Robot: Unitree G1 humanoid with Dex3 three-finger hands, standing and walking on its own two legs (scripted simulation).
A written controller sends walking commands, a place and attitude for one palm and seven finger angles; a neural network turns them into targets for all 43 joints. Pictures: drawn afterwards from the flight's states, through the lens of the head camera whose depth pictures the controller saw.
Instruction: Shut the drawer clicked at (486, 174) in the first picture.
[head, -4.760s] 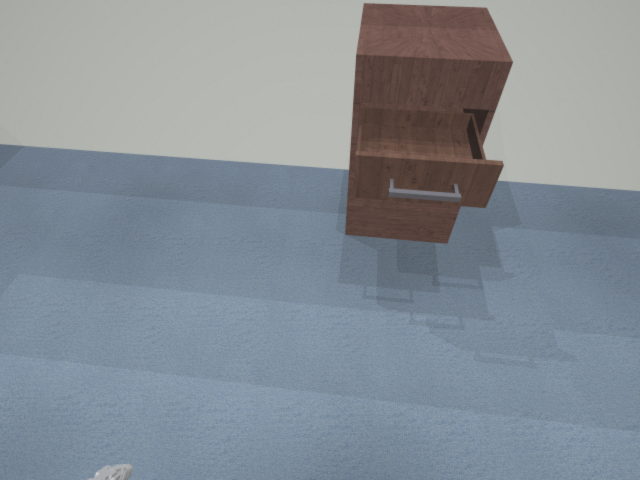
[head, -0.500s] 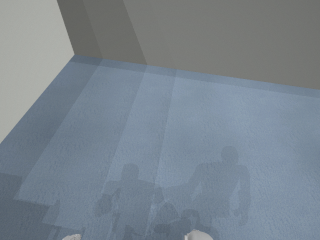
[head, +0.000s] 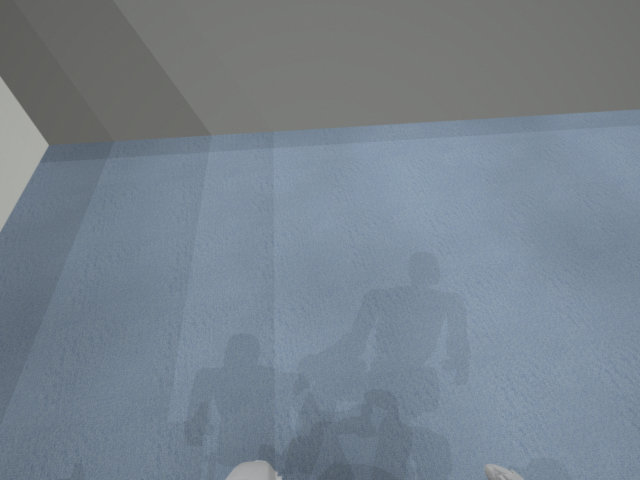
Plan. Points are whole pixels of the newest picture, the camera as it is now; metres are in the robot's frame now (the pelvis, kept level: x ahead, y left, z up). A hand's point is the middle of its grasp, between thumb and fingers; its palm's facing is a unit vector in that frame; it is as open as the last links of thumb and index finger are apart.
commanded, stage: walk to a spot facing it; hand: left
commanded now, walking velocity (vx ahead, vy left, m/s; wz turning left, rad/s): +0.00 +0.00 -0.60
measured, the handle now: out of the picture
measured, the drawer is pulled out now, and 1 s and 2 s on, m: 0.28 0.28 0.28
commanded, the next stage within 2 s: turn to face it in 0.98 s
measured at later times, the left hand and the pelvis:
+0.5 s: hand out of the picture +0.11 +0.22 -0.17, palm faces -0.25 -0.94 -0.21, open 7.4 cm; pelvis -0.02 +0.03 +0.00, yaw -19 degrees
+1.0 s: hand out of the picture +0.12 +0.12 -0.15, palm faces -0.45 -0.87 -0.21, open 7.4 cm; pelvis +0.01 -0.03 +0.01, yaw -32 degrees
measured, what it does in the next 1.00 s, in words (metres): steps on the spot, turning right: left foot, then right foot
